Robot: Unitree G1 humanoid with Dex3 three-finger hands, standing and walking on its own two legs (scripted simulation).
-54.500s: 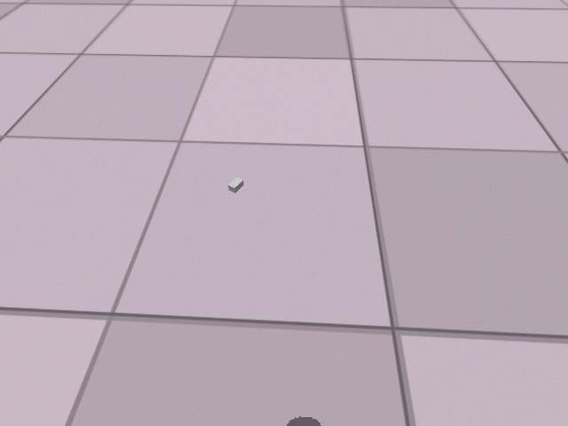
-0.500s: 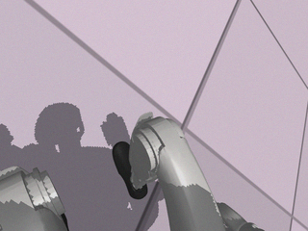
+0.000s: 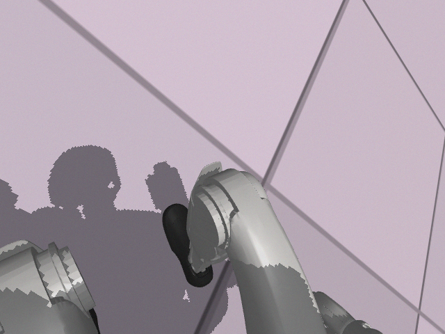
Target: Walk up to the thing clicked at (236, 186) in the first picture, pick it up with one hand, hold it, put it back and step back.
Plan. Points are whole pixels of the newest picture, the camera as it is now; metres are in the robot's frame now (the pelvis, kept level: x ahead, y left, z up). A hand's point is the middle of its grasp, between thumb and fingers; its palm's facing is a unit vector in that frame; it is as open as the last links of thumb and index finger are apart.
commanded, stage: open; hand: left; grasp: from above
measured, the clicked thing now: out of the picture +0.48 +0.33 -0.30
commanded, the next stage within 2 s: withdraw in 0.12 s
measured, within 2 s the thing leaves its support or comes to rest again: neither
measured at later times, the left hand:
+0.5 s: hand out of the picture +0.50 +0.35 -0.21, palm faces -0.33 -0.13 -0.94, open 12.9 cm
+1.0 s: hand out of the picture +0.46 +0.35 -0.12, palm faces -0.49 -0.13 -0.86, open 12.8 cm
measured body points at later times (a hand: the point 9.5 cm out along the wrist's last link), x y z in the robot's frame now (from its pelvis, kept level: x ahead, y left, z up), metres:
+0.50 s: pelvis +0.00 +0.00 +0.00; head +0.28 +0.13 +0.33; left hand +0.51 +0.35 -0.16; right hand +0.04 -0.26 -0.04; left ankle +0.05 +0.11 -0.28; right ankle +0.14 -0.13 -0.28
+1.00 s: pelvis -0.01 -0.01 +0.04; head +0.23 +0.11 +0.39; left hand +0.48 +0.35 -0.07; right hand +0.08 -0.29 -0.03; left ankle +0.05 +0.11 -0.28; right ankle +0.14 -0.13 -0.28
